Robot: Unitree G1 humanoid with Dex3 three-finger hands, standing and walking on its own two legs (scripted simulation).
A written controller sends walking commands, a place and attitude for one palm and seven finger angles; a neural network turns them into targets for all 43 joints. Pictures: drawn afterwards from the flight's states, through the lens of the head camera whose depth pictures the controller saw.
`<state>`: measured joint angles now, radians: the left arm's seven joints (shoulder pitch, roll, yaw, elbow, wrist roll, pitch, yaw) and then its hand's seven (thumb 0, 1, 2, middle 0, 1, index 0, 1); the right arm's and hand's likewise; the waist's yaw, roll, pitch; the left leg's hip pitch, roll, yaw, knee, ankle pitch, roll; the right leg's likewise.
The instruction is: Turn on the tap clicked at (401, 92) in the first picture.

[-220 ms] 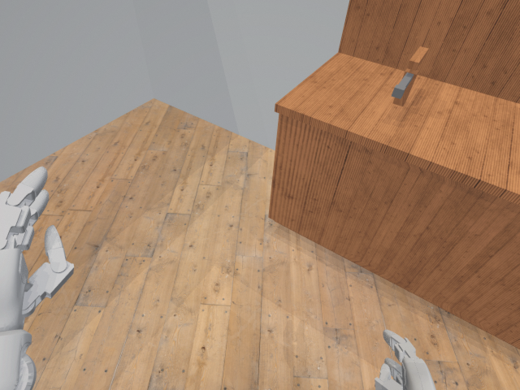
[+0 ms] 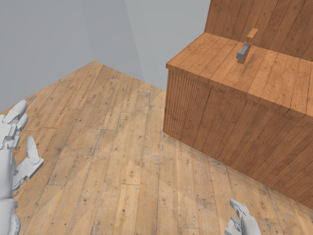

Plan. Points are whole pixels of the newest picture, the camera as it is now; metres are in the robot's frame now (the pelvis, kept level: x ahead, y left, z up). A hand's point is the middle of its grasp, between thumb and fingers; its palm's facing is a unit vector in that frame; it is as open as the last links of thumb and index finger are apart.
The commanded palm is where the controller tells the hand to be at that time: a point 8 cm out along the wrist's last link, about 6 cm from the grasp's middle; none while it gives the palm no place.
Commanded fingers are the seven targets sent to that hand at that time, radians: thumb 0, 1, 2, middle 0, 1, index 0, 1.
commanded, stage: stand and wait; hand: left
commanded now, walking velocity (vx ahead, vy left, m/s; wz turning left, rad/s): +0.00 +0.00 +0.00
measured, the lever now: (240, 55) +0.92 -0.35 +0.04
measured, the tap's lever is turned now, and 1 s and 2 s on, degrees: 0 0 0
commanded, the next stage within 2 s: look at it before walking up in 0.04 s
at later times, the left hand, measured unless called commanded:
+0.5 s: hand (40, 159) +0.21 +0.25 +0.16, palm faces +0.43 -0.83 -0.36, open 7.4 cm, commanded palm +0.17 +0.28 +0.18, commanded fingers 0.00 0.90 0.90 -0.20 -0.30 -0.20 -0.30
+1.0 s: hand (58, 115) +0.33 +0.26 +0.16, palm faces +0.43 -0.80 -0.41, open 7.4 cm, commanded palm +0.27 +0.29 +0.18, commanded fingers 0.00 0.90 0.90 -0.20 -0.30 -0.20 -0.30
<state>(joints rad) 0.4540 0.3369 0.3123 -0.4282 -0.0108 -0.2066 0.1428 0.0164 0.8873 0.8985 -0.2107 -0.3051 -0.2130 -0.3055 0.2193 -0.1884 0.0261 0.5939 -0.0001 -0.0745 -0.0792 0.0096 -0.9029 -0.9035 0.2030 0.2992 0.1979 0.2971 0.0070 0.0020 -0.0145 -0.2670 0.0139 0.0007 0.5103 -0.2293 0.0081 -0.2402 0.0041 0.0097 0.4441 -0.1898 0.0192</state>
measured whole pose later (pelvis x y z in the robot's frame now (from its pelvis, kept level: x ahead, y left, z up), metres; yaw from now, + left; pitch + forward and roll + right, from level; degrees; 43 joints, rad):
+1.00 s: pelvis +0.12 +0.01 -0.01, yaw +2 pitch -1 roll +0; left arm 0.48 0.39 0.38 -0.52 -0.02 -0.22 0.18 0.02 0.89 0.90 -0.21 -0.31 -0.21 -0.31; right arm 0.18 -0.16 0.00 0.62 0.00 -0.05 -0.07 0.01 -0.91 -0.90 0.20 0.30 0.20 0.30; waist -0.01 -0.04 0.06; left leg -0.28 0.05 0.13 0.64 -0.35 0.02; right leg -0.41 -0.03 -0.04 1.15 -0.54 0.01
